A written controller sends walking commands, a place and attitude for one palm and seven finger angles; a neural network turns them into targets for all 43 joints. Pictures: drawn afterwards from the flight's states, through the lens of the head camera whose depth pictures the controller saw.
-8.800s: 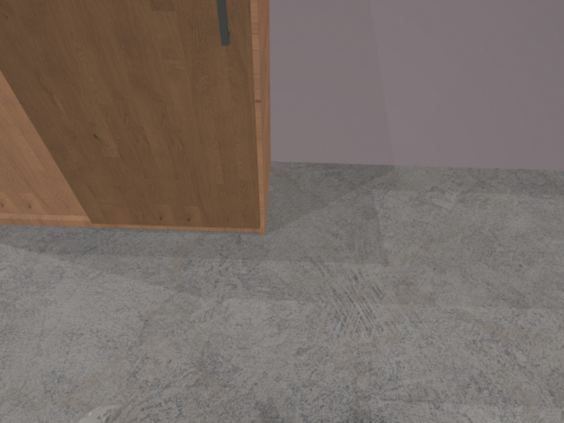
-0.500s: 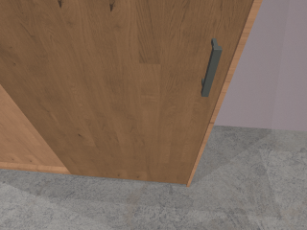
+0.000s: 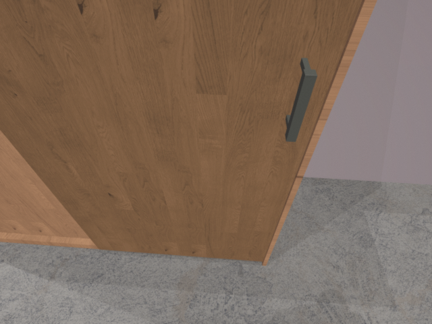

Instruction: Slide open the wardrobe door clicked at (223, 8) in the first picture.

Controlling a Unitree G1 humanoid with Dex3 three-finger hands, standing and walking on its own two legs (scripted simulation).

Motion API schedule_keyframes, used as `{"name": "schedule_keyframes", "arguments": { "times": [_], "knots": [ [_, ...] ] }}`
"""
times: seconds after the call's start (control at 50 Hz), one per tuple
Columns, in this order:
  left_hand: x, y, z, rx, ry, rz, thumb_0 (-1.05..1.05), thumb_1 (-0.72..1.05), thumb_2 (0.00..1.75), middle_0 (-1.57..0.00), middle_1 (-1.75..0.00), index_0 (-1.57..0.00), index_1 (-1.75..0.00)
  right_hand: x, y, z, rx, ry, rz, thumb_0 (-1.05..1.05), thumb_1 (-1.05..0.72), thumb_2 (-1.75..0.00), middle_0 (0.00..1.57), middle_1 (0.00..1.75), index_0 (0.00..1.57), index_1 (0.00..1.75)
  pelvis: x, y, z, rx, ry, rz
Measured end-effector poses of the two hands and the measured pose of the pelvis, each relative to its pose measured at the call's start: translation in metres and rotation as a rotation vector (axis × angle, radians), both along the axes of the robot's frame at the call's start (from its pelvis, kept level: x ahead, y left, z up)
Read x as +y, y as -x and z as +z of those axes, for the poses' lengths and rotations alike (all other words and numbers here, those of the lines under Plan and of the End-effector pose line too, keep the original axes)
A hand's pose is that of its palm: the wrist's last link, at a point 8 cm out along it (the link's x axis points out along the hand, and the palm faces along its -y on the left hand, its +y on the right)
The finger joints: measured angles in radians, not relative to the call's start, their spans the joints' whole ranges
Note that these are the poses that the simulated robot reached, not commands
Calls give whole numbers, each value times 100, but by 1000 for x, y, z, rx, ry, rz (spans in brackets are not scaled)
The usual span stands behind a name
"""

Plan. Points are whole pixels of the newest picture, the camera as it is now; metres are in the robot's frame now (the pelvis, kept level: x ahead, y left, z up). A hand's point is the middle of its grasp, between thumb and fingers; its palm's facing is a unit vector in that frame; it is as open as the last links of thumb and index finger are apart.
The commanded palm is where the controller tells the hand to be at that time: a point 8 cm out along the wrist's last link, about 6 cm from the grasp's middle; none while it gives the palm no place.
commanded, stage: look again from close up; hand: right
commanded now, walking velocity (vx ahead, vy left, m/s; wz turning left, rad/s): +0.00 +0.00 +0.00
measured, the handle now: (297, 102) +0.48 -0.13 +0.18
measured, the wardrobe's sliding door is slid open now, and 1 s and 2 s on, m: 0.00 0.00 0.00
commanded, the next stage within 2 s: raise the hand with hooked fingers in 0.84 s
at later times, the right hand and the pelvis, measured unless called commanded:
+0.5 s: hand out of the picture +0.02 -0.19 -0.18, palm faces +0.00 +0.97 -0.23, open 7.4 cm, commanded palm none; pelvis -0.01 +0.00 -0.01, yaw +1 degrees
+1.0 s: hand out of the picture +0.01 -0.17 -0.17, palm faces +0.13 +0.97 -0.20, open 7.3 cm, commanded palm +0.08 -0.21 -0.07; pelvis -0.02 +0.01 -0.01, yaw +1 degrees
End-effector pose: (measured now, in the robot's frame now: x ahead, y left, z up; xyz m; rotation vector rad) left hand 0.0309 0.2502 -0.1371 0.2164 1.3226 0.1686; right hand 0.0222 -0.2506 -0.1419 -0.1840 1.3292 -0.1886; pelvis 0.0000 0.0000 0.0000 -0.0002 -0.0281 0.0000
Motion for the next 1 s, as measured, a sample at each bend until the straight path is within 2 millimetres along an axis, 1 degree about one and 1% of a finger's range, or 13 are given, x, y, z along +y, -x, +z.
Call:
{"name": "schedule_keyframes", "arguments": {
  "times": [0.08, 0.12, 0.24, 0.3, 0.42, 0.58, 0.7, 0.8, 0.96, 0.98, 1.0],
  "knots": [
    [6, -10, 1, -29, -12, -9, 1, 91, 90, -20, -30, -20, -30, -3, -3, 1, -12, 26, 13, 1, -90, -90, 20, 30, 21, 30, -1, 0, -2, 11, -9, 5],
    [4, -15, -1, -60, -9, -13, 1, 91, 90, -20, -30, -20, -30, -3, -3, 0, -16, 31, 27, 1, -90, -90, 20, 30, 20, 30, -3, 1, -5, 13, -10, 6],
    [-17, -17, -13, -105, 47, -28, 0, 91, 90, -20, -30, -19, -29, -1, -6, 1, -46, 27, 34, 1, -90, -90, 20, 30, 20, 30, -7, 1, -9, -1, 0, 3],
    [-28, -13, -17, -106, 77, -26, 0, 92, 90, -20, -30, -20, -29, 2, -5, 2, -58, 22, 35, 1, -90, -90, 20, 30, 20, 30, -7, 3, -10, -9, 6, 5],
    [-26, 4, -17, -74, 77, -17, 0, 94, 90, -20, -30, -20, -30, 11, 2, 0, -47, 1, 38, 1, -90, -90, 20, 30, 20, 30, -4, 8, -9, -10, 12, 10],
    [-21, 37, -15, 16, 70, 4, 0, 92, 90, -20, -30, -20, -30, 22, 23, -6, 11, -29, 28, 1, -90, -90, 20, 30, 20, 30, 2, 13, -7, -4, 11, 11],
    [-20, 53, -14, 63, 67, 16, 1, 91, 90, -20, -30, -20, -30, 29, 37, -10, 44, -45, 11, 1, -90, -90, 20, 30, 20, 30, 6, 16, -7, -5, 8, 7],
    [-21, 58, -14, 74, 72, 19, 1, 91, 90, -20, -30, -20, -30, 34, 46, -11, 59, -53, 1, 1, -90, -90, 20, 30, 20, 30, 8, 18, -6, -7, 6, 5],
    [-24, 56, -16, 70, 81, 16, 1, 92, 90, -20, -30, -20, -30, 40, 53, -12, 64, -56, -6, 1, -90, -90, 20, 30, 20, 30, 10, 22, -7, -3, -2, 5],
    [-22, 53, -15, 40, 72, 18, 1, 92, 90, -20, -30, -20, -30, 40, 44, -7, 7, -63, -55, 1, -90, -90, 20, 30, 21, 30, 9, 23, -8, -5, -5, 5],
    [-19, 47, -12, -24, 56, 13, 2, 93, 90, -20, -30, -20, -30, 33, 28, 6, -105, -32, -83, 2, -92, -90, 20, 30, 21, 30, 8, 23, -8, -9, -1, 10]
  ]
}}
